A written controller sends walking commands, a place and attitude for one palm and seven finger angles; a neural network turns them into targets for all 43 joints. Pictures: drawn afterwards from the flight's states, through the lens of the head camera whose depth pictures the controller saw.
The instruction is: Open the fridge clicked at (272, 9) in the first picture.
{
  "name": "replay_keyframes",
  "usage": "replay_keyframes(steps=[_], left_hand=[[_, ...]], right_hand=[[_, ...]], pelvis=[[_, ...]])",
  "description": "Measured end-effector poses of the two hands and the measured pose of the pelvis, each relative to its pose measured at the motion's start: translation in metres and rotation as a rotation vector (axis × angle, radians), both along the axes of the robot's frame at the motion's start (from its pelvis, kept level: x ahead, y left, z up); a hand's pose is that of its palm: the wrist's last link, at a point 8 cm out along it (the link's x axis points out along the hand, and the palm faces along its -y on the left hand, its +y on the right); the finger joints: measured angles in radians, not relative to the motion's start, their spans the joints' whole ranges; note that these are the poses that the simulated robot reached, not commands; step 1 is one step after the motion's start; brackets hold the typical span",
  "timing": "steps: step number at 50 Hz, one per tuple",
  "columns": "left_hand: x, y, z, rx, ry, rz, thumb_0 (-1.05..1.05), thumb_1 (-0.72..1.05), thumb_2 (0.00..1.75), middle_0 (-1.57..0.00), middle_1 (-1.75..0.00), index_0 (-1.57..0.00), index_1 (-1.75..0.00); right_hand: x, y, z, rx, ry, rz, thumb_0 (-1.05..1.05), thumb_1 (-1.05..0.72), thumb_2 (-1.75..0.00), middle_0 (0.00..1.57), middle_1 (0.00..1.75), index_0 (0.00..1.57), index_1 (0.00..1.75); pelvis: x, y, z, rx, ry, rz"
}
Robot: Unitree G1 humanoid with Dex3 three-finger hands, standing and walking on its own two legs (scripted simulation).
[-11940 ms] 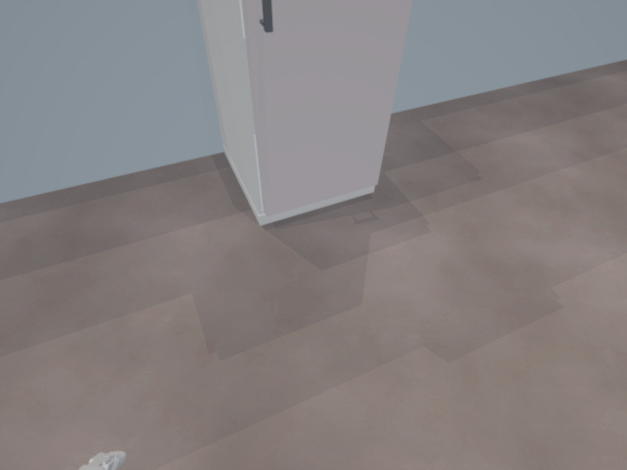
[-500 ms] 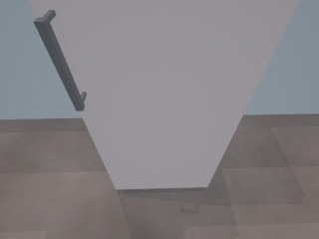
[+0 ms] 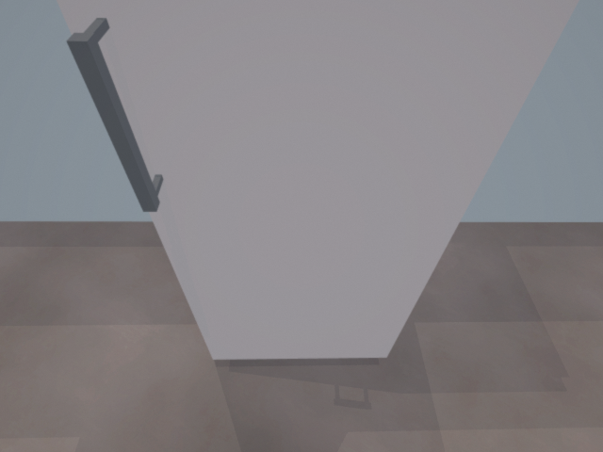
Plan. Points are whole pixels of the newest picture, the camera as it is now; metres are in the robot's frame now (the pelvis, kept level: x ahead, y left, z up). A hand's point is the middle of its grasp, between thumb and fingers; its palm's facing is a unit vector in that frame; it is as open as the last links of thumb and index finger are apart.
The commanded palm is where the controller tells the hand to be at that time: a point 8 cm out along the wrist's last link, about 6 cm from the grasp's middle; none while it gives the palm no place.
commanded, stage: come to a stop and stand still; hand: left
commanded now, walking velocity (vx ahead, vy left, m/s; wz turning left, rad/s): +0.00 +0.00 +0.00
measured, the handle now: (128, 128) +0.44 +0.26 +0.20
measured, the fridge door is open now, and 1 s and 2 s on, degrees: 0 0 0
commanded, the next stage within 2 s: look again from close up in 0.28 s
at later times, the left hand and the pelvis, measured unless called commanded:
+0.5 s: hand out of the picture +0.01 +0.20 -0.17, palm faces -0.01 -0.97 -0.24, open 7.4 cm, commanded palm none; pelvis -0.01 +0.00 +0.00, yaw +0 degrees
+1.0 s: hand out of the picture +0.01 +0.21 -0.17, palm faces +0.00 -0.96 -0.26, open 7.4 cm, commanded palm none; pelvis -0.02 +0.00 +0.01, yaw +0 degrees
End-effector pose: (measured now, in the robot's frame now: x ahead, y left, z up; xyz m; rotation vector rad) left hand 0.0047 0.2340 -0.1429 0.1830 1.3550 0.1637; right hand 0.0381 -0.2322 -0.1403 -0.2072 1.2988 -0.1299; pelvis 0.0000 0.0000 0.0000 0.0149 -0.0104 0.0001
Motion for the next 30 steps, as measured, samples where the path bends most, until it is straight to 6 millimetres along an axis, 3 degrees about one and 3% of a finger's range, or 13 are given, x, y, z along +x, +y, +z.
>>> replay_keyframes(steps=[30], left_hand=[[0.001,0.014,0.007,0.019,-0.02,-0.023,0.01,0.91,0.9,-0.2,-0.3,-0.2,-0.3]], right_hand=[[-0.013,-0.017,0.008,-0.033,0.009,0.007,0.01,-0.91,-0.9,0.2,0.3,0.2,0.29]], pelvis=[[-0.013,0.0,0.004,-0.002,-0.006,-0.002]])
